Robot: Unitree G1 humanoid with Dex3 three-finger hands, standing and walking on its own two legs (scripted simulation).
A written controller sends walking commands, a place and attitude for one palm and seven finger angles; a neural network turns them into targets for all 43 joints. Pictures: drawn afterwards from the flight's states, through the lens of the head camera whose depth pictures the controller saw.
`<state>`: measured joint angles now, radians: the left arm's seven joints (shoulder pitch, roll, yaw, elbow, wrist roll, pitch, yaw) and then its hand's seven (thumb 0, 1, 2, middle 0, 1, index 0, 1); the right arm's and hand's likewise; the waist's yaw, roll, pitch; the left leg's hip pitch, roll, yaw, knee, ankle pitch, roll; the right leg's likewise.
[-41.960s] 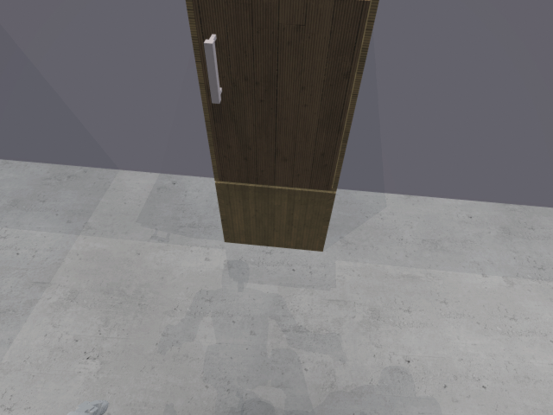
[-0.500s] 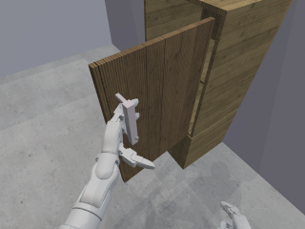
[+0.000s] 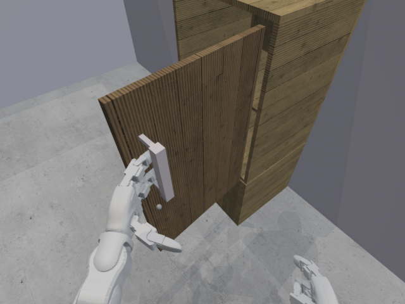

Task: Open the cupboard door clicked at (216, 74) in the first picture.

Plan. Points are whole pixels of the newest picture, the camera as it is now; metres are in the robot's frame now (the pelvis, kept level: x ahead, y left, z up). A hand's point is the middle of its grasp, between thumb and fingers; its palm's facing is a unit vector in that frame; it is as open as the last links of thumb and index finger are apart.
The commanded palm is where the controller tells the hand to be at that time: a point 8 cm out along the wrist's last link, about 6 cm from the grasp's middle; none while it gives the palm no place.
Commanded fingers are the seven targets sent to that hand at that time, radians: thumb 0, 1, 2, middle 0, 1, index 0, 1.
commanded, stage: slide the hand sideways off the handle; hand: left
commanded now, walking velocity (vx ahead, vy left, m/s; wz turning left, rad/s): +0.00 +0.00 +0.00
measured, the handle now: (156, 169) +0.35 +0.12 +0.09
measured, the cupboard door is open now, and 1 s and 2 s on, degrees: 97 95 95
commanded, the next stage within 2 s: draw the hand back to the body in 0.54 s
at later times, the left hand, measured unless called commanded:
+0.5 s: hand (125, 225) +0.24 +0.15 +0.08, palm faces +0.01 -1.00 -0.03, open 16.1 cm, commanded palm +0.20 +0.21 +0.09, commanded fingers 0.00 -0.50 0.30 -0.15 -0.30 -0.15 -0.30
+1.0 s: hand (86, 235) +0.20 +0.20 +0.11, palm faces +0.03 -1.00 -0.04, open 16.3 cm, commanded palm +0.18 +0.25 +0.12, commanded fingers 0.00 -0.50 0.30 -0.15 -0.30 -0.15 -0.30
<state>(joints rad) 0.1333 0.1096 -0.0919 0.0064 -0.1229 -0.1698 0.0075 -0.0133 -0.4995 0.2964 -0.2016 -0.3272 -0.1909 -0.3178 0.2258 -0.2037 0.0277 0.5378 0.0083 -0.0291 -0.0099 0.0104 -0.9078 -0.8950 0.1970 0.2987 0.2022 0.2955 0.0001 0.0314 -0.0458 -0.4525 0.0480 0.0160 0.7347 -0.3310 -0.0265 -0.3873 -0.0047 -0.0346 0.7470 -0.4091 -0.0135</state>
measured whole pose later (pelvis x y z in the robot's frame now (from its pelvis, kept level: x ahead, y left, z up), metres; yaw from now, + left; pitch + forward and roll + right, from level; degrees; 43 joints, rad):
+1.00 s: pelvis +0.00 +0.01 +0.00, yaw +2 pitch +3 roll -1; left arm 0.41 0.25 0.16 -0.27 -0.30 -0.11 -0.22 -0.01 -0.50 0.30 -0.16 -0.30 -0.15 -0.30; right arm 0.25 -0.21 0.05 0.52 0.04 -0.17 -0.07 0.01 -0.91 -0.89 0.20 0.30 0.20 0.30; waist 0.03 0.05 -0.08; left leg -0.48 0.04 -0.02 0.80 -0.36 -0.01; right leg -0.38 -0.01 -0.07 0.76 -0.43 0.00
